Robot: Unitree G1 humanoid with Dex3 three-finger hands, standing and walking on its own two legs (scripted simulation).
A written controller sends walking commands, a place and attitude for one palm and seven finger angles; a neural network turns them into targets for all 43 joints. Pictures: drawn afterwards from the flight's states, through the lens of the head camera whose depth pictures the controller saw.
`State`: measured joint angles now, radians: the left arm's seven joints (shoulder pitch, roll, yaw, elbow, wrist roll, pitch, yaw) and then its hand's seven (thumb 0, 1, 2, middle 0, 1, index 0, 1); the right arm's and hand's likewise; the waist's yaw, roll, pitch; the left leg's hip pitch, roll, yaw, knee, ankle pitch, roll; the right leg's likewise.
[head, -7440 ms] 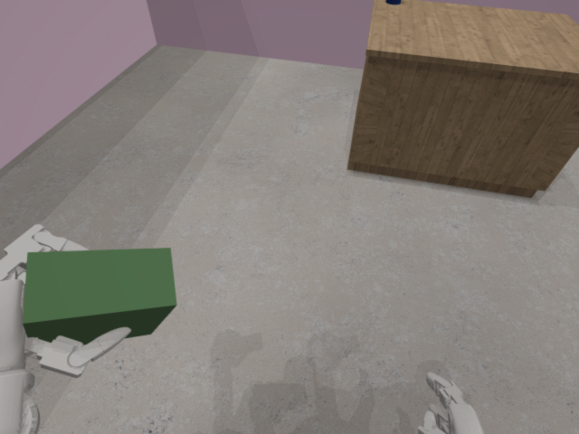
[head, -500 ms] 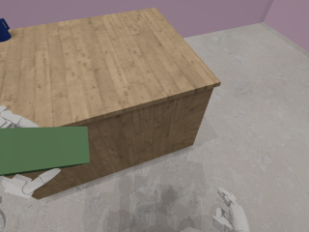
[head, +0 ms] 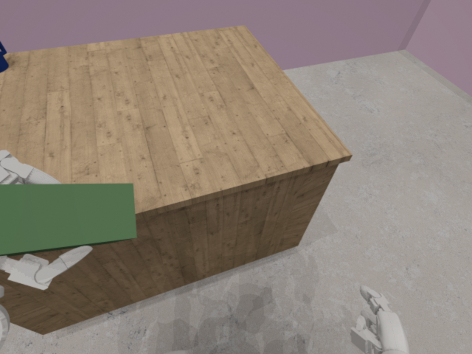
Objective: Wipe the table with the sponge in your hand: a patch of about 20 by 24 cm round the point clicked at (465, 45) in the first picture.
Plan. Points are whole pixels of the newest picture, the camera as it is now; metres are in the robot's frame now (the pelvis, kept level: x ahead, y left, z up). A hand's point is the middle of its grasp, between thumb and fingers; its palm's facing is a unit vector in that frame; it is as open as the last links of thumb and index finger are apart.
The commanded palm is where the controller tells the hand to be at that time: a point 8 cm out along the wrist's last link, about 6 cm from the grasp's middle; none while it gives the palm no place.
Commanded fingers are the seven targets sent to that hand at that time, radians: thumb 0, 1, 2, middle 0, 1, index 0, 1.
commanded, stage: take the last steps up to it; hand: left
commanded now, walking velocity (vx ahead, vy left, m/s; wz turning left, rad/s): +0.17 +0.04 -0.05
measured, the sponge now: (84, 219) +0.24 +0.21 +0.16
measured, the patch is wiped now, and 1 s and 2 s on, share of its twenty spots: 0.00 0.00 0.00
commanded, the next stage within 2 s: come to a stop and stand still in 0.30 s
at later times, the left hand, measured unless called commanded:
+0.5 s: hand (98, 189) +0.28 +0.20 +0.18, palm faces +0.35 -0.81 -0.47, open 10.3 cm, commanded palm +0.22 +0.25 +0.19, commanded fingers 0.00 0.10 1.30 -1.20 -1.60 -1.20 -1.60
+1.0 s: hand (37, 163) +0.28 +0.26 +0.21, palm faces +0.47 -0.76 -0.44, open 10.2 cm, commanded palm +0.20 +0.26 +0.19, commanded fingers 0.00 0.10 1.30 -1.20 -1.60 -1.20 -1.60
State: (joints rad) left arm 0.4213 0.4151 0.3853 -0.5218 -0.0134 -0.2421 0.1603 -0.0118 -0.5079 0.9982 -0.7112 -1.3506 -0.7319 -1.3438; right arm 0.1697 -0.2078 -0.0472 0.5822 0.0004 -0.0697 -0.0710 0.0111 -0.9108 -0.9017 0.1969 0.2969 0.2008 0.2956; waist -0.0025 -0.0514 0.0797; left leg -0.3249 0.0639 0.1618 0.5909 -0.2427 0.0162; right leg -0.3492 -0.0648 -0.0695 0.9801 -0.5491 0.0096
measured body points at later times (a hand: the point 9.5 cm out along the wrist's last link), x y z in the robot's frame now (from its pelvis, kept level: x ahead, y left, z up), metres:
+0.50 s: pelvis +0.06 -0.03 +0.02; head +0.09 -0.05 +0.46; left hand +0.25 +0.24 +0.20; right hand +0.21 -0.28 -0.08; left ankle +0.08 +0.10 -0.69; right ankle +0.06 -0.10 -0.73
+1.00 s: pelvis +0.03 -0.02 +0.01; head +0.05 -0.03 +0.46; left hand +0.25 +0.30 +0.24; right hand +0.20 -0.23 -0.08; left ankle +0.10 +0.10 -0.73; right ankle +0.06 -0.10 -0.73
